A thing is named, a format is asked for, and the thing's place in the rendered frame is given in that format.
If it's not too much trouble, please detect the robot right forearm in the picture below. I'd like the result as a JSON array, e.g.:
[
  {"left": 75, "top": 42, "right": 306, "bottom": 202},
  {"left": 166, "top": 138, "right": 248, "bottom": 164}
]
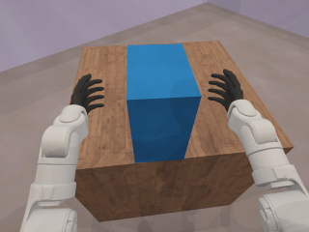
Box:
[{"left": 227, "top": 100, "right": 309, "bottom": 199}]

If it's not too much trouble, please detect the robot right hand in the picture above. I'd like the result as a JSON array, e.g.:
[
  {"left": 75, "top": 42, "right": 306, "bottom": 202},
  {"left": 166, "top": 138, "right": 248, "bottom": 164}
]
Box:
[{"left": 208, "top": 69, "right": 244, "bottom": 112}]

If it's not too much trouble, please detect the carton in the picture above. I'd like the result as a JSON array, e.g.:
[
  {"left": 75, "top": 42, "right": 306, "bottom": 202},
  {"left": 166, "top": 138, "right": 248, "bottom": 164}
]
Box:
[{"left": 126, "top": 43, "right": 202, "bottom": 163}]

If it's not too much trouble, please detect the right robot upper arm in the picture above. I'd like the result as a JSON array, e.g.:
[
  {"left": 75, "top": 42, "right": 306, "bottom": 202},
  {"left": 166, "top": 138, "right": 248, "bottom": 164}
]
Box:
[{"left": 258, "top": 189, "right": 309, "bottom": 232}]

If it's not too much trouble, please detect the pedestal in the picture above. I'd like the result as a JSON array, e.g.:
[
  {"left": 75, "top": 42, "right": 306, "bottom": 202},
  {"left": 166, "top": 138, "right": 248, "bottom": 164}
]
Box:
[{"left": 69, "top": 41, "right": 294, "bottom": 222}]

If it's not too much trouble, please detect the left robot upper arm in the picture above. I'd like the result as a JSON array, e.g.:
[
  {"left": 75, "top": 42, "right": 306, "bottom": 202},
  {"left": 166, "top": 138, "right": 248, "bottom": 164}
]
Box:
[{"left": 23, "top": 208, "right": 77, "bottom": 232}]

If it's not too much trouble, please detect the robot left hand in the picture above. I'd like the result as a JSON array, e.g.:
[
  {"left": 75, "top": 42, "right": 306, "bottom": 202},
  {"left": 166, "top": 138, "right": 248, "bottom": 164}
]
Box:
[{"left": 70, "top": 73, "right": 104, "bottom": 115}]

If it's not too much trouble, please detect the robot left forearm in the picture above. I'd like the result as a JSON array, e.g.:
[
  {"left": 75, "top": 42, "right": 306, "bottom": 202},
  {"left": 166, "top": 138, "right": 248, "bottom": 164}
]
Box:
[{"left": 19, "top": 104, "right": 89, "bottom": 232}]

